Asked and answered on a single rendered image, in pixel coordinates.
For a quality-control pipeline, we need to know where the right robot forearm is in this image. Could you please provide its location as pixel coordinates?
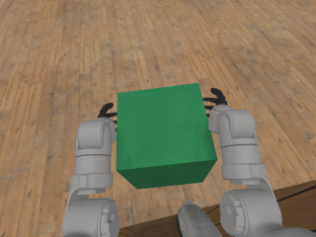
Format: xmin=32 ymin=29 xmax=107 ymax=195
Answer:
xmin=208 ymin=104 xmax=282 ymax=220

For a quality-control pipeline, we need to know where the right robot thigh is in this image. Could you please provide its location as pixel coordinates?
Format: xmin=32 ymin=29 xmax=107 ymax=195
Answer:
xmin=177 ymin=203 xmax=222 ymax=237

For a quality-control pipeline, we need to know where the robot left upper arm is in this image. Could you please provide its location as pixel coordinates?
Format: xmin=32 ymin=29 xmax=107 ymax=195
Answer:
xmin=62 ymin=197 xmax=120 ymax=237

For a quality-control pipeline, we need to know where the robot right hand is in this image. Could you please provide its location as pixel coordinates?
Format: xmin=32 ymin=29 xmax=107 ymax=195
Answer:
xmin=202 ymin=88 xmax=228 ymax=118

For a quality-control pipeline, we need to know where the left robot forearm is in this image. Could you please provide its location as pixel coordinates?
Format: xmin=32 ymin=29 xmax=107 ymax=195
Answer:
xmin=62 ymin=117 xmax=117 ymax=236

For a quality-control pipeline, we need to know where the carton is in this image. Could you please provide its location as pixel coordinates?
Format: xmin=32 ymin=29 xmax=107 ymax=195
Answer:
xmin=116 ymin=83 xmax=217 ymax=190

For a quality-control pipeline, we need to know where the robot left hand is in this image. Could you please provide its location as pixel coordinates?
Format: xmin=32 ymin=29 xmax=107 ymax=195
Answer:
xmin=98 ymin=103 xmax=118 ymax=131

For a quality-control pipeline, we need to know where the robot right shin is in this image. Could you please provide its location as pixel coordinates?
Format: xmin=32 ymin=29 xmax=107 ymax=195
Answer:
xmin=181 ymin=200 xmax=193 ymax=237

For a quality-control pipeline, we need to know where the robot right upper arm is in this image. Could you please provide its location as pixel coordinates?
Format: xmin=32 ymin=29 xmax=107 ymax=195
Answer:
xmin=219 ymin=189 xmax=316 ymax=237

